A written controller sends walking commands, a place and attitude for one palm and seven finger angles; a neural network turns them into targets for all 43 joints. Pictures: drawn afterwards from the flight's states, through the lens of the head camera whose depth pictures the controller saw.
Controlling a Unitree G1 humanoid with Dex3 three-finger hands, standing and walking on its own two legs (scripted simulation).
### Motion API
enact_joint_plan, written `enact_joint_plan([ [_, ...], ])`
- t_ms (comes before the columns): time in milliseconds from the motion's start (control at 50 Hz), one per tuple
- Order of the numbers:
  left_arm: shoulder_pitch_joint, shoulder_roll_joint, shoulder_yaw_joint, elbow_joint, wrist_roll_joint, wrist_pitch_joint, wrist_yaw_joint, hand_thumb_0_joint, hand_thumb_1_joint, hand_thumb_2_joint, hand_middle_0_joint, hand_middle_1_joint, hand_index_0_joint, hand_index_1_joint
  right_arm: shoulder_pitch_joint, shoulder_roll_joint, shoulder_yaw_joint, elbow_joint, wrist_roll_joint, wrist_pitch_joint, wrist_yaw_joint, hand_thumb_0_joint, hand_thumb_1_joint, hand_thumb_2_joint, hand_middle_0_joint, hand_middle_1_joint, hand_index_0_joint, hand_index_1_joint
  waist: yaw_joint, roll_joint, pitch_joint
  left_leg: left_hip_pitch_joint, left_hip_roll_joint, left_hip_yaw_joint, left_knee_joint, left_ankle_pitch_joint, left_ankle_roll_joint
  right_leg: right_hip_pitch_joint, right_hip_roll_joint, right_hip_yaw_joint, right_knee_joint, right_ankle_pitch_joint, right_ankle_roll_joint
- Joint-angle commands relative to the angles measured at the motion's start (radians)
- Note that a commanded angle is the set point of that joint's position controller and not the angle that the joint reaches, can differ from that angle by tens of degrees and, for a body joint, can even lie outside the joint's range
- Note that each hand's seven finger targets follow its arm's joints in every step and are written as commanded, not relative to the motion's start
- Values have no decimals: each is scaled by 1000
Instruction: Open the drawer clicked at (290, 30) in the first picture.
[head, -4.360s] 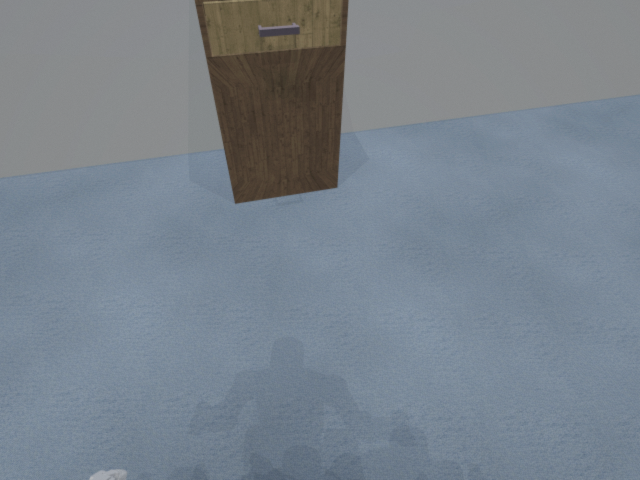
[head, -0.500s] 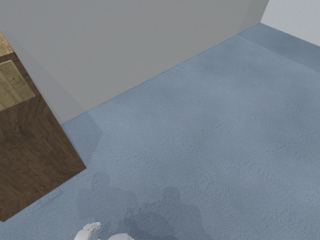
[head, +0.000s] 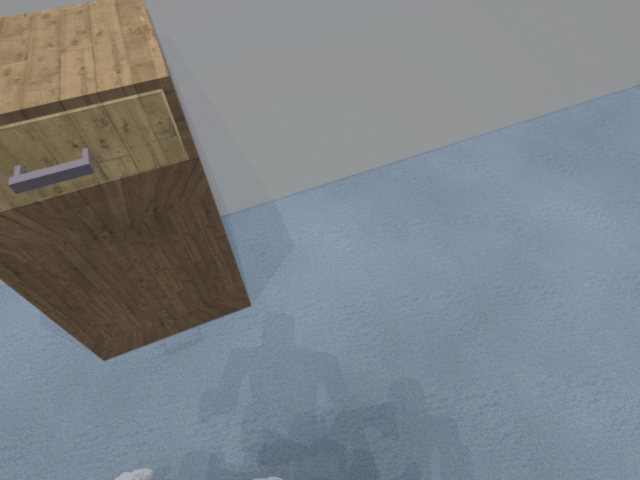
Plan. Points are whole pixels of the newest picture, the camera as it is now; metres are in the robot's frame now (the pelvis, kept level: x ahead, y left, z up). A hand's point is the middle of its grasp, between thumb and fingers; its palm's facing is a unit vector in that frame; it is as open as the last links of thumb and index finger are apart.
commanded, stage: turn to face it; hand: left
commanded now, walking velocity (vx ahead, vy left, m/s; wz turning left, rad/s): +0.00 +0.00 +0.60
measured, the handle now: (53, 168) +0.62 +0.52 +0.01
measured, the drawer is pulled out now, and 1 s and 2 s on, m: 0.00 0.00 0.00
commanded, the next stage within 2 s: take the last steps up to it in 0.54 s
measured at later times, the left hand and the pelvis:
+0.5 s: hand out of the picture -0.08 +0.21 -0.18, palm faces +0.34 -0.91 -0.25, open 7.4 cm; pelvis -0.03 +0.00 +0.00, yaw +16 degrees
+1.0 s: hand out of the picture -0.08 +0.15 -0.15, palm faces +0.43 -0.88 -0.22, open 7.4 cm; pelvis -0.01 -0.02 +0.01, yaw +22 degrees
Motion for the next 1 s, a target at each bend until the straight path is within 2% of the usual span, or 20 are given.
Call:
enact_joint_plan([
  [0, 126, 243, 43, -74, 28, -47, 16, 0, 900, 900, -200, -300, -200, -300, -53, -73, -32, -139, 12, -9, 4, 0, -900, -900, 200, 300, 200, 300, 72, -376, -100, -292, -55, 37, 338, -366, -41, 266, -426, 400, -443, 157, -181],
  [20, 94, 222, 43, -85, 17, -47, 21, 0, 900, 900, -200, -300, -200, -300, -58, -135, -47, -127, -3, 4, 2, 0, -900, -900, 200, 300, 200, 300, 69, -354, -100, -241, 7, -29, 522, -382, -25, 127, -460, 366, -446, 139, -214],
  [60, -29, 155, 22, -108, 18, -46, 16, 0, 900, 900, -200, -300, -200, -300, -50, -116, -48, -82, -4, 19, 13, 0, -900, -900, 200, 300, 200, 300, 4, -195, 6, -239, 43, -12, 706, -240, -34, 22, -334, 198, -411, 138, -190],
  [100, -41, 120, 9, -113, 21, -55, 14, 0, 900, 900, -200, -300, -200, -300, -13, -98, -39, -57, -3, 18, 22, 0, -900, -900, 200, 300, 200, 300, -7, -210, -9, -234, 53, 33, 714, -171, -57, 76, -273, 59, -358, 279, -169],
  [320, 130, 182, 30, -13, 33, -46, 12, 0, 900, 900, -200, -300, -200, -300, -141, -54, -1, -70, 13, -1, 12, 0, -900, -900, 200, 300, 200, 300, 92, -250, -102, -51, 47, 145, 220, -299, -50, 263, -340, -9, -255, 597, -214],
  [380, 103, 180, 37, 2, 23, -41, 10, 0, 900, 900, -200, -300, -200, -300, -55, -64, 1, -44, 11, -16, 3, 0, -900, -900, 200, 300, 200, 300, 43, -226, -142, 120, 40, 173, -49, -117, -31, 222, -302, -75, -148, 589, -147],
  [400, 93, 163, 33, 0, 14, -37, 6, 0, 900, 900, -200, -300, -200, -300, -10, -105, -8, -31, 8, -24, 2, 0, -900, -900, 200, 300, 200, 300, 12, -152, -164, 258, 78, 140, -169, 24, -12, 134, -271, -118, -55, 504, -98],
  [420, 102, 107, 24, -23, 8, -30, 0, 0, 900, 900, -200, -300, -200, -300, 16, -203, -28, -34, 0, -30, -2, 0, -900, -900, 200, 300, 200, 300, -1, 108, -184, 415, 286, -114, -197, 252, 67, -97, -162, -164, 119, 156, -32],
  [440, 47, 60, 0, -63, 14, -25, -2, 0, 900, 900, -200, -300, -200, -300, 64, -263, -40, -25, 1, -24, -7, 0, -900, -900, 200, 300, 200, 300, -33, 250, -151, 393, 453, -250, -197, 556, 191, -238, -100, -122, 272, -270, -1],
  [460, -12, 76, 1, -56, 21, -9, 8, 0, 900, 900, -200, -300, -200, -300, 80, -234, -33, 0, -2, -24, -19, 0, -900, -900, 200, 300, 200, 300, -49, 215, -127, 301, 422, -217, -209, 482, 211, -212, -97, -34, 366, -260, -10],
  [540, 52, 71, 9, 16, 15, -9, -8, 0, 900, 900, -200, -300, -200, -300, -61, -153, -5, -26, 1, -34, -32, 0, -900, -900, 200, 300, 200, 300, 32, 131, -69, 236, 277, -65, -213, 409, 157, -203, -80, -5, 438, -52, -3],
  [620, 41, 59, 0, 24, 11, -8, -3, 0, 900, 900, -200, -300, -200, -300, -13, -141, -6, -3, 3, -35, -34, 0, -900, -900, 200, 300, 200, 300, 14, 98, -80, 284, 274, -62, -207, 464, 172, -167, -58, -13, 319, -60, 6],
  [720, 40, 25, -15, 28, 18, -27, -16, 0, 900, 900, -200, -300, -200, -300, 23, -135, -8, 24, -7, -36, -27, 0, -900, -900, 200, 300, 200, 300, 4, 124, -59, 202, 272, -153, -265, -51, 181, -44, -17, -48, 84, -94, -20],
  [780, 158, 12, -17, 74, 24, -52, -23, 0, 900, 900, -200, -300, -200, -300, 15, -113, -4, 38, -2, -39, -26, 0, -900, -900, 200, 300, 200, 300, 62, 58, -40, 49, 207, -130, -178, -266, 130, 193, 10, -78, -196, 50, -32],
  [800, 221, 49, -9, 94, 30, -66, -18, 0, 900, 900, -200, -300, -200, -300, 21, -69, 1, 41, 6, -44, -23, 0, -900, -900, 200, 300, 200, 300, 91, -57, -34, -73, 127, -61, -25, -321, 83, 324, -62, 12, -313, 12, -50],
  [820, 269, 146, 12, 105, 41, -76, -7, 0, 900, 900, -200, -300, -200, -300, 30, 5, 17, 17, 16, -51, -15, 0, -900, -900, 200, 300, 200, 300, 110, -341, -22, -288, 2, 92, 247, -378, 21, 426, -314, 335, -469, -156, -141],
  [840, 309, 176, 16, 98, 25, -74, -1, 0, 900, 900, -200, -300, -200, -300, -53, -57, 6, -20, -2, -47, -7, 0, -900, -900, 200, 300, 200, 300, 146, -297, 17, -333, 38, 36, 402, -401, 19, 303, -428, 493, -554, -302, -220],
  [860, 280, 154, 15, 105, 22, -85, 2, 0, 900, 900, -200, -300, -200, -300, -84, -64, -1, -15, -7, -43, 0, 0, -900, -900, 200, 300, 200, 300, 128, -291, 82, -339, 66, -3, 492, -309, 24, 203, -408, 512, -593, -363, -225],
  [920, 163, 45, -13, 94, 21, -103, 1, 0, 900, 900, -200, -300, -200, -300, 45, -28, -8, 73, -10, -36, 15, 0, -900, -900, 200, 300, 200, 300, 28, -152, 109, -266, 106, 30, 554, -85, 4, 123, -285, 202, -554, -139, -160],
  [980, 218, 9, -26, 125, 19, -117, 2, 0, 900, 900, -200, -300, -200, -300, 72, 3, -2, 97, -7, -33, 16, 0, -900, -900, 200, 300, 200, 300, 30, -183, 96, -249, 113, 68, 520, 3, -19, 143, -236, 73, -548, 52, -149],
])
